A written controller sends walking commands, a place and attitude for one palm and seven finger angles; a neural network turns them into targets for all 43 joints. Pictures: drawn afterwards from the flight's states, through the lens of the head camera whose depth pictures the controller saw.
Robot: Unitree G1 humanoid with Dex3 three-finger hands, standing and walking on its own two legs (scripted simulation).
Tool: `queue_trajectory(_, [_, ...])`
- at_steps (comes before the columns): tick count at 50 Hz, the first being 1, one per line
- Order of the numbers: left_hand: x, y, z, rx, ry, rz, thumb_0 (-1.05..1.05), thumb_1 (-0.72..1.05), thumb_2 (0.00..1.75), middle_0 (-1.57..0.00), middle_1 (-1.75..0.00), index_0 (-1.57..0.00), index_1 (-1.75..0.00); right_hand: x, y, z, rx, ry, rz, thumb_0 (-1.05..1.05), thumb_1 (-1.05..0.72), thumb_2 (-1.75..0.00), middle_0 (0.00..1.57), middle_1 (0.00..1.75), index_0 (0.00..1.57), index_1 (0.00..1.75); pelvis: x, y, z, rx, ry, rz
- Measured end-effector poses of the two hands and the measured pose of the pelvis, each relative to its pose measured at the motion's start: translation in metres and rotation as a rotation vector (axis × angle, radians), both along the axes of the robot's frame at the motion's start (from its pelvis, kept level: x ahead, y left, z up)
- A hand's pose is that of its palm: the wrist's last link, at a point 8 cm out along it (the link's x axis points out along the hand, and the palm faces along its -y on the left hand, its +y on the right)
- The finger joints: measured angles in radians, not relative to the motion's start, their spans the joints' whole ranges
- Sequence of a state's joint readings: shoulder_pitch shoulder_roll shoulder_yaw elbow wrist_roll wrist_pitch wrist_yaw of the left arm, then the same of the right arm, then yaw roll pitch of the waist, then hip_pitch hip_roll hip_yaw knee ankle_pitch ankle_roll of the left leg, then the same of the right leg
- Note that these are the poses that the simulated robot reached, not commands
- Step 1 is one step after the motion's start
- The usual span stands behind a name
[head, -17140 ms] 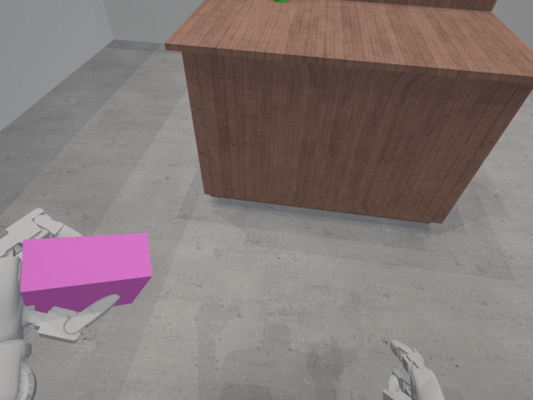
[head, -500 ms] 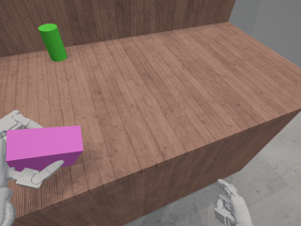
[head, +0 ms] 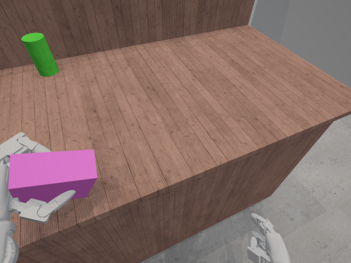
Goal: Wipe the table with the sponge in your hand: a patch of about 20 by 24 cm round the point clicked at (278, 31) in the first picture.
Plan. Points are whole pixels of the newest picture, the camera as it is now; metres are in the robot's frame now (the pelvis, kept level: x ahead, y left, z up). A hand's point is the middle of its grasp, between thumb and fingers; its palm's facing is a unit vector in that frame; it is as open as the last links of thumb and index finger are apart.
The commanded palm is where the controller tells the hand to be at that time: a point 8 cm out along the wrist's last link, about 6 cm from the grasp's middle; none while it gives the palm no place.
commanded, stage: shuffle to correct the standing spot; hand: left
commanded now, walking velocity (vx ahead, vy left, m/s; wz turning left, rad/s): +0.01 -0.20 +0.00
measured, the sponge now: (66, 178) +0.23 +0.21 +0.14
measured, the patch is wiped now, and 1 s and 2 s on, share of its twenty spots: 0.00 0.00 0.00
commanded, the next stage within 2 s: come to a stop and stand still in 0.14 s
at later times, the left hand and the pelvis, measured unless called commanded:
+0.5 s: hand (62, 175) +0.23 +0.21 +0.16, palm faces +0.34 -0.85 -0.40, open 9.3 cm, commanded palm +0.17 +0.26 +0.18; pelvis +0.02 -0.03 +0.00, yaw +1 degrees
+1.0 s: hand (13, 161) +0.25 +0.30 +0.16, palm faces +0.39 -0.85 -0.36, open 9.3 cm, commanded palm +0.18 +0.33 +0.18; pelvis +0.02 +0.05 +0.00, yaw -1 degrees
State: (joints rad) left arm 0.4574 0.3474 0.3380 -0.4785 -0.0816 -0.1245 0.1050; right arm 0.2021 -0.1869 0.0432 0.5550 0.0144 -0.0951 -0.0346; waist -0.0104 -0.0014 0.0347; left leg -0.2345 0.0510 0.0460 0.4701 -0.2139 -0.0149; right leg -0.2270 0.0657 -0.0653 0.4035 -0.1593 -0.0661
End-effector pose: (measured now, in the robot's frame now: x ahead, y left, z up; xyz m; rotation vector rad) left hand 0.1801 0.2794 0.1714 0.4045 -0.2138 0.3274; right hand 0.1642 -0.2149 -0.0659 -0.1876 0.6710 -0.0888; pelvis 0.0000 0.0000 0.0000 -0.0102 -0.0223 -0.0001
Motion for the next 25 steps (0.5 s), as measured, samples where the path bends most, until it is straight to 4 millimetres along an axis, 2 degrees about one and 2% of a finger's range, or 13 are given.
queue_trajectory(15, [0.011, -0.031, -0.001, 0.0, 0.029, -0.013, -0.01, -0.42, 1.03, -0.8, -1.37, -0.81, -1.36, 0.003, -0.041, -0.01, -0.014, 0.036, -0.036, 0.01, -0.91, -0.89, 0.2, 0.3, 0.2, 0.3, 0.009, -0.027, -0.004, -0.001, 0.014, 0.001])
queue_trajectory(20, [0.013, -0.034, -0.001, 0.015, 0.052, -0.005, -0.01, -0.42, 1.03, -0.8, -1.37, -0.81, -1.36, 0.007, -0.049, -0.013, -0.015, 0.039, -0.046, 0.01, -0.91, -0.89, 0.2, 0.3, 0.2, 0.3, 0.013, -0.029, -0.004, -0.005, 0.013, 0.011])
queue_trajectory(25, [0.009, -0.03, 0.001, 0.033, 0.069, 0.015, -0.01, -0.42, 1.03, -0.8, -1.37, -0.81, -1.36, 0.013, -0.048, -0.015, -0.018, 0.042, -0.042, 0.01, -0.91, -0.89, 0.2, 0.3, 0.2, 0.3, 0.016, -0.027, -0.003, -0.003, 0.01, 0.02])
